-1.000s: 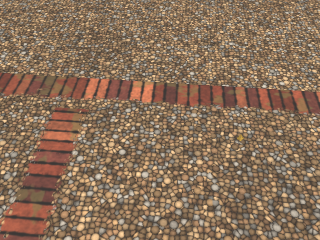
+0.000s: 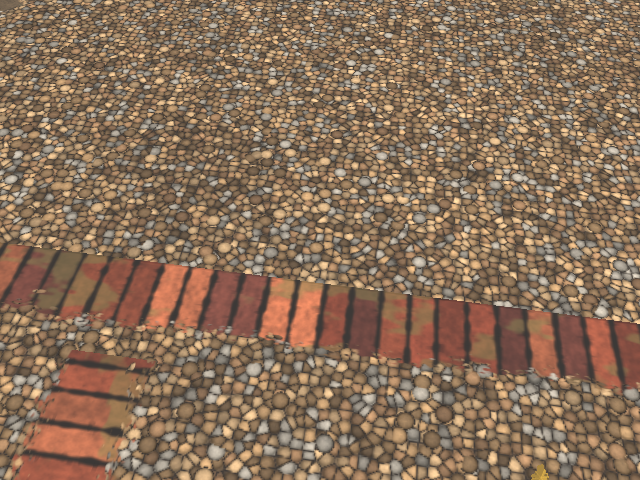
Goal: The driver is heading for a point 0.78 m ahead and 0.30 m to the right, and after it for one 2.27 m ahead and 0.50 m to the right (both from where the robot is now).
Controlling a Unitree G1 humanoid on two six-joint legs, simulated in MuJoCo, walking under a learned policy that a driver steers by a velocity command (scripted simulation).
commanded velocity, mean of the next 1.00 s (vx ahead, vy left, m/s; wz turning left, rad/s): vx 0.50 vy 0.00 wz -0.36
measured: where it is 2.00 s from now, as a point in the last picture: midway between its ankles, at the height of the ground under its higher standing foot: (425, 345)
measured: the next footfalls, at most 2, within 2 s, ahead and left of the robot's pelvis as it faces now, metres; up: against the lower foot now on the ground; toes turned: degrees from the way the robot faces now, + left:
right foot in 0.46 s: +0.41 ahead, -0.16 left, +0.00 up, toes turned -9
left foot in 0.96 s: +0.73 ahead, -0.03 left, +0.00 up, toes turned -27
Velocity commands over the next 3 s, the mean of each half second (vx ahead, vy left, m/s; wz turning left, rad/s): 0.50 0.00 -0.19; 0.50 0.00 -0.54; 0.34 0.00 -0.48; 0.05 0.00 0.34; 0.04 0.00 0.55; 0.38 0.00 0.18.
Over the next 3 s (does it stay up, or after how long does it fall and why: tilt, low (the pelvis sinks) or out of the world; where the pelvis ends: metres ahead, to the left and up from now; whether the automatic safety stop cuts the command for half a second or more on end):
stays up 0.98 -0.19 0.01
